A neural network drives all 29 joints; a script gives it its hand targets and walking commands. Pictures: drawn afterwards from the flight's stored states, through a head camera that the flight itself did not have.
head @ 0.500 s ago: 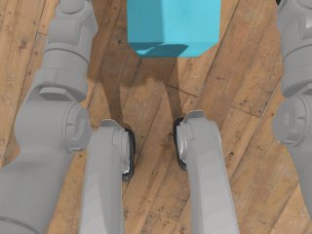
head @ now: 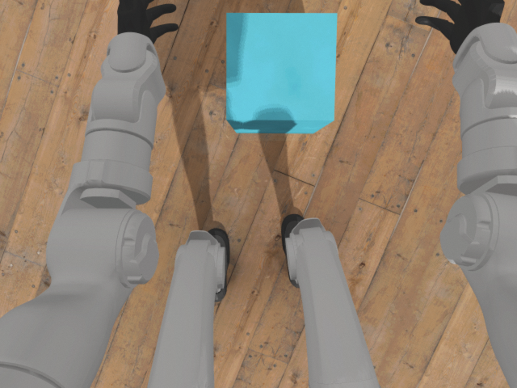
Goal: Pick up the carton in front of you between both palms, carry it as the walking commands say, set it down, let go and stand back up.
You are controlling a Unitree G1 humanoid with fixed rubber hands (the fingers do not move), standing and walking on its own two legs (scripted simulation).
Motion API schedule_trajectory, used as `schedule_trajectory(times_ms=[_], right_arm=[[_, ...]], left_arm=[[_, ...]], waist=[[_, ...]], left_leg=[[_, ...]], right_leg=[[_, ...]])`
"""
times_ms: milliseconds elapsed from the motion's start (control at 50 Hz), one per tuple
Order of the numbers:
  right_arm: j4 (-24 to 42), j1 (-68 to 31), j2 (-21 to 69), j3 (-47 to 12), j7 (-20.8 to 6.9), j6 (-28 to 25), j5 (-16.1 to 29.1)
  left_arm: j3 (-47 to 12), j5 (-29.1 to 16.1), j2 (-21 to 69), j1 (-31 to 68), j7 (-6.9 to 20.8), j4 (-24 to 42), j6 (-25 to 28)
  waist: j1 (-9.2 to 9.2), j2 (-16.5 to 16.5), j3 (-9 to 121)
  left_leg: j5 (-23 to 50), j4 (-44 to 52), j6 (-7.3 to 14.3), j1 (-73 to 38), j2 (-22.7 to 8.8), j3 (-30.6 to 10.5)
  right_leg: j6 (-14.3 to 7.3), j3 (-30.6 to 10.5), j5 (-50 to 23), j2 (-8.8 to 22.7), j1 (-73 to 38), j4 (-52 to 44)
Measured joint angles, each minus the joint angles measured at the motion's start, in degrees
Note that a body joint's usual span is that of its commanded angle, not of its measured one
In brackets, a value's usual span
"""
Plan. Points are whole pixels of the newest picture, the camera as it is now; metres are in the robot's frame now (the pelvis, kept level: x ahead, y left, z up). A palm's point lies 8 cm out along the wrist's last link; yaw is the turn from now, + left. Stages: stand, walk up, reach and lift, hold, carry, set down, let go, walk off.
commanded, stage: set down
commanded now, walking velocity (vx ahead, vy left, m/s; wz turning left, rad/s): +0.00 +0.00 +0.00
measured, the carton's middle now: (277, 84) +0.56 -0.09 -0.45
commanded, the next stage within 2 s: let go in 0.12 s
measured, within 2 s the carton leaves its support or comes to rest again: neither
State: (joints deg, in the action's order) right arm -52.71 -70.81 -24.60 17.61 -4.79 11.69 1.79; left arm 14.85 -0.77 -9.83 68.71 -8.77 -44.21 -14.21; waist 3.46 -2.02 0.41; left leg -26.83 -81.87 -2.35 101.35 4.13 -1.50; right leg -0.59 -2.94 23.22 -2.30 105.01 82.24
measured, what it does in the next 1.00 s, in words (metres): rises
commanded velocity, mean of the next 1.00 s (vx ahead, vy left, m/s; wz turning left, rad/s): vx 0.00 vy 0.00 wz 0.00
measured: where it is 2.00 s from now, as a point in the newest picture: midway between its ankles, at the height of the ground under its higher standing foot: (257, 270)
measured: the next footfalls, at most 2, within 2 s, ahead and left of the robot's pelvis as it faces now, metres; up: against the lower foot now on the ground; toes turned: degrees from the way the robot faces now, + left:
none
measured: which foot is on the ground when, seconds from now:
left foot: down 0.00-1.00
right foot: down 0.00-1.00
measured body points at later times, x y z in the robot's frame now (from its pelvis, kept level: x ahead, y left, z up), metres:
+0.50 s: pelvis +0.05 -0.01 +0.12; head +0.31 -0.05 +0.49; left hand +0.47 +0.14 +0.00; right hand +0.43 -0.30 +0.00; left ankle +0.07 +0.13 -0.54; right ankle +0.09 -0.11 -0.54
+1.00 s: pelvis +0.09 +0.02 +0.19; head +0.17 +0.02 +0.64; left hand +0.30 +0.23 +0.11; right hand +0.27 -0.23 +0.11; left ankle +0.07 +0.13 -0.54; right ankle +0.09 -0.11 -0.54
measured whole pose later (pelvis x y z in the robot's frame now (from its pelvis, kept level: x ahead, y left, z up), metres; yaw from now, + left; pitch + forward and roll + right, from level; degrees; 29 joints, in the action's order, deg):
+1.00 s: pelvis +0.09 +0.02 +0.19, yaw -3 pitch +8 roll +0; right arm -27.5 8.6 -11.7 3.9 -4.5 0.2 0.3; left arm 3.6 1.0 -10.7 -8.4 1.6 -27.2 -0.7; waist 0.8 0.0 -1.2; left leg -16.1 -28.3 0.6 20.1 2.0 -3.8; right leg 0.2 -3.0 12.9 -1.6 22.1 27.0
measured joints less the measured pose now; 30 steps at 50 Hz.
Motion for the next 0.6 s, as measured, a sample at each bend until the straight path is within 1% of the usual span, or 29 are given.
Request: schedule_trajectory(times_ms=[140,240,320,380,480,600], right_arm=[[-0.88,1.37,1.44,1.97,-0.76,-1.38,-2.68],[-0.52,4.34,3.06,3.22,-1.34,-2.23,-5.97],[3.43,11.91,4.84,2.43,-1.71,-2.57,-8.32],[7.41,19.61,6.14,0.87,-1.96,-2.97,-8.74],[12.74,31.36,7.63,-1.68,-2.07,-4.57,-7.15],[15.29,42.48,9.13,-3.94,-1.74,-7.37,-5.04]], left_arm=[[1.47,1.8,0.99,-2.38,1.04,-0.15,1.18],[2.4,4.63,2.23,-5.53,1.75,0.49,1.83],[1.28,6.96,3.68,-12.9,1.99,3.98,2.14],[-0.3,7.68,4.53,-20.61,2.29,7.36,2.73],[-2.75,6.76,4.5,-32.1,3.45,10.58,4.92],[-4.79,5.66,3.49,-42.36,5.59,10.9,8.33]], waist=[[-0.53,0.19,0.83],[-0.77,0.35,1.17],[-1.0,0.51,1.52],[-1.04,0.5,1.48],[-0.96,0.52,1.4],[-1.13,1.11,2.88]], left_leg=[[3.33,9.76,0.01,-7.11,-0.5,-0.5],[5.33,16.03,-0.04,-12.15,-0.93,-0.9],[6.55,21.19,-0.06,-17.47,-1.27,-1.18],[7.24,25.11,-0.02,-22.52,-1.46,-1.46],[8.16,31.1,0.08,-31.26,-1.8,-1.86],[8.8,36.75,0.36,-40.82,-2.14,-2.03]], right_leg=[[-0.1,-0.16,-3.26,-0.23,-7.23,-9.83],[-0.27,-0.11,-5.28,-0.4,-12.37,-16.23],[-0.5,-0.1,-6.41,-0.5,-17.68,-21.3],[-0.68,-0.01,-6.93,-0.49,-22.73,-25.04],[-0.9,0.14,-7.6,-0.49,-31.47,-30.79],[-0.92,0.09,-8.07,-0.51,-41.02,-36.27]])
